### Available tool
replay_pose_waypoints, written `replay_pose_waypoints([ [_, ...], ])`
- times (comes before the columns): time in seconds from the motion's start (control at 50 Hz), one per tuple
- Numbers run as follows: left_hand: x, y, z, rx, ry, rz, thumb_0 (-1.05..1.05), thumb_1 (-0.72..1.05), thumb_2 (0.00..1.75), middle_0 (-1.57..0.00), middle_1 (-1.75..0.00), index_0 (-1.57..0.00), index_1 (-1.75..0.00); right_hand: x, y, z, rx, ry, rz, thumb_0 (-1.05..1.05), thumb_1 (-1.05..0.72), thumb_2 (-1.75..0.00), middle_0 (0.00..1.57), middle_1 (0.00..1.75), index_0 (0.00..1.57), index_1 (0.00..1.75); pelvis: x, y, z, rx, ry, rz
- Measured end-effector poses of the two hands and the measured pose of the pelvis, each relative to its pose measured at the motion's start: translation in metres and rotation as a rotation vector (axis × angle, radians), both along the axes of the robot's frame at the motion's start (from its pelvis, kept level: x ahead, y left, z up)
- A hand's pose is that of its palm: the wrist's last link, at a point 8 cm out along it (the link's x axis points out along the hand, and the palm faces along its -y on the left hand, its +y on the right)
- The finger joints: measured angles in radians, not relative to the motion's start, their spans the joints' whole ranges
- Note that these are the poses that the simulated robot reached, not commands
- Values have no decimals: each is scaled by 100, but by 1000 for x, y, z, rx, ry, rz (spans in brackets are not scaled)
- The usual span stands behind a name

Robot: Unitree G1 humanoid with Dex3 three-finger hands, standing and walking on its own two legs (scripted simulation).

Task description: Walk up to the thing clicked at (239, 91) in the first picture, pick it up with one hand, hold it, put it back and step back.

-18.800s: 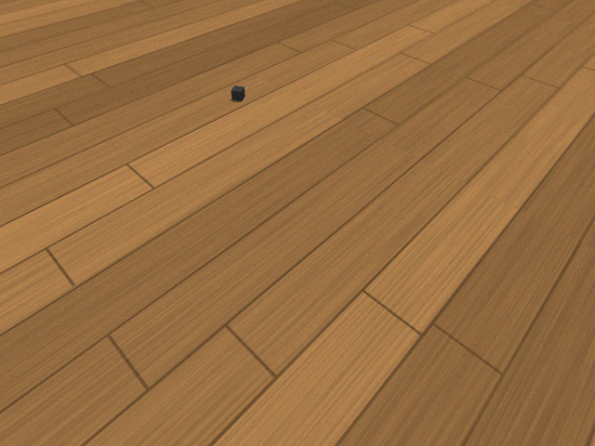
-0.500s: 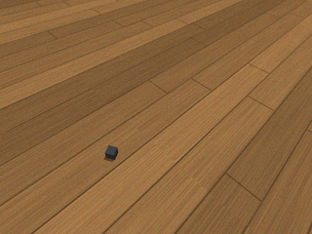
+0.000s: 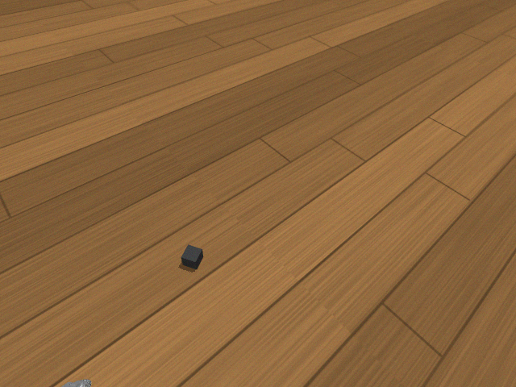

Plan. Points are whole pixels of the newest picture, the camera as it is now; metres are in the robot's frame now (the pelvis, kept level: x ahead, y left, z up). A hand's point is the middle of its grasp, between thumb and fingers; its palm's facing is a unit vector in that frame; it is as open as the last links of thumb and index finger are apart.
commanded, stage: walk up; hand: left
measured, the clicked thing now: (192, 257) +0.74 +0.24 -0.74
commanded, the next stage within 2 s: stand in 0.20 s
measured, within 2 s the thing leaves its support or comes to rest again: neither
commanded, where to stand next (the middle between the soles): +0.36 +0.01 m, yaw -1 degrees
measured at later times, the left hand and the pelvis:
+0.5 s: hand out of the picture +0.06 +0.24 -0.15, palm faces -0.01 -0.94 -0.34, open 7.4 cm; pelvis -0.01 -0.01 +0.01, yaw +0 degrees
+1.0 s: hand out of the picture +0.05 +0.23 -0.15, palm faces -0.04 -0.94 -0.35, open 7.4 cm; pelvis -0.02 -0.02 +0.01, yaw -1 degrees
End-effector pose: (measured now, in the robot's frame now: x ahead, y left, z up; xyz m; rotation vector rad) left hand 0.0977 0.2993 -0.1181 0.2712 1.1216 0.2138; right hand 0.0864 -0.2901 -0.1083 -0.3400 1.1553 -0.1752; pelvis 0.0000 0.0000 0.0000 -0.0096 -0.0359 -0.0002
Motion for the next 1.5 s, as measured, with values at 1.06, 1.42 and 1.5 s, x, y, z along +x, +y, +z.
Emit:
replay_pose_waypoints([
  [1.06, -52, -22, 11, 29, 125, -29, 1, 90, 90, -20, -30, -21, -30, -66, -29, -9, 27, 123, -59, 0, -91, -90, 20, 30, 20, 30, -23, -22, 9, 11, -11, -16],
  [1.42, -66, 20, 14, 35, 105, 60, 1, 90, 89, -20, -30, -21, -30, -12, -32, 8, -31, 90, 14, 0, -91, -90, 20, 30, 20, 30, 12, 4, 6, -10, -10, 20],
  [1.5, -65, 54, 0, 36, 164, 72, 1, 90, 89, -20, -30, -21, -30, 17, -17, 12, -66, 47, 21, 0, -91, -90, 20, 30, 20, 30, 36, 26, -4, -31, -15, 32],
])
